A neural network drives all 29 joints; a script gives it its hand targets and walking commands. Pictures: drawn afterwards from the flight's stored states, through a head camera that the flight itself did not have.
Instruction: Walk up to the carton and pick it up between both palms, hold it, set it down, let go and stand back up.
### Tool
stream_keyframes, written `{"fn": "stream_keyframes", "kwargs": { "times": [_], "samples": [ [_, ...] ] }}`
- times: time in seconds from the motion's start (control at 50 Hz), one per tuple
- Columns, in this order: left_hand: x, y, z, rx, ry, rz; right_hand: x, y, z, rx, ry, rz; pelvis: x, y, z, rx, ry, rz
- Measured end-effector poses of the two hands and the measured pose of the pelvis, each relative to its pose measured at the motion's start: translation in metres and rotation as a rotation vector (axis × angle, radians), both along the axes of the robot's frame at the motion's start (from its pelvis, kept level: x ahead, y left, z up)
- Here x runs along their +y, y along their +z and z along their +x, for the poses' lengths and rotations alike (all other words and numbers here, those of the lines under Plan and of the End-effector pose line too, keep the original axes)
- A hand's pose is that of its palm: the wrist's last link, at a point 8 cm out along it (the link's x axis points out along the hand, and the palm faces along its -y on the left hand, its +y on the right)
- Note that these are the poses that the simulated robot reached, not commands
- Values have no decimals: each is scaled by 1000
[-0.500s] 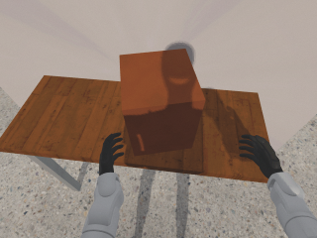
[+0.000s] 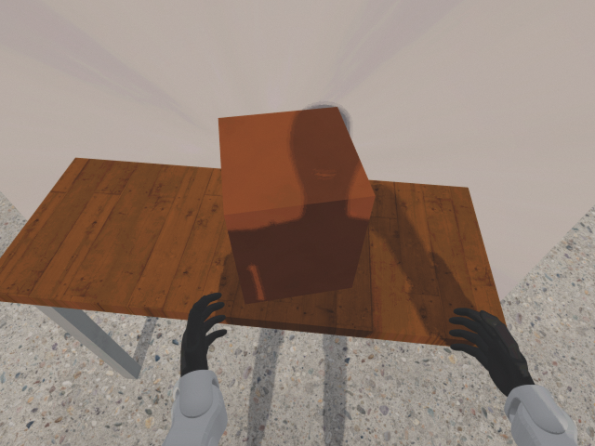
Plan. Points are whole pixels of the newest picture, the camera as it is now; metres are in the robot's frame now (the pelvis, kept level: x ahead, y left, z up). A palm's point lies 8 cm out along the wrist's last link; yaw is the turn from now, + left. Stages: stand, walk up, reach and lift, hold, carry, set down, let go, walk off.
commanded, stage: set down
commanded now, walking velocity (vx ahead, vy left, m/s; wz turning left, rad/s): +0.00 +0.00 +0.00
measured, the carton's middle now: (289, 208) +0.49 +0.07 +0.00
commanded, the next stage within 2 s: let go in 1.68 s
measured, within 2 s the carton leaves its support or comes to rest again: neither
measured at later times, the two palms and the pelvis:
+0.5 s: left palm (170, 387) +0.20 +0.20 -0.04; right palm (492, 404) +0.21 -0.22 -0.04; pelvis +0.01 +0.02 +0.00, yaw +0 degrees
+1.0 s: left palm (143, 407) +0.17 +0.24 -0.06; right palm (472, 422) +0.19 -0.20 -0.06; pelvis +0.02 +0.03 +0.01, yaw +1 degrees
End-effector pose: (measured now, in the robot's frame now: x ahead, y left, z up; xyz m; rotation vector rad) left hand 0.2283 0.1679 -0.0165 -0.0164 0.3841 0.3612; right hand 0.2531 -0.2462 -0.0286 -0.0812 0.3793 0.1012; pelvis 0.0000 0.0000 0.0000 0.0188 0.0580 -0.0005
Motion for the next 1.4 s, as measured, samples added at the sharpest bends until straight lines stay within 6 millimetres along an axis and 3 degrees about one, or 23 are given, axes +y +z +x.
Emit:
{"fn": "stream_keyframes", "kwargs": {
  "times": [0.44,1.4],
  "samples": [
    [28,-23,-28,116,-54,20,20,-15,-37,92,-24,-11,16,4,14,-34,6,-8],
    [91,-56,-67,437,-193,45,63,-41,-78,322,-110,-123,37,11,17,-95,17,-18]
  ]
}}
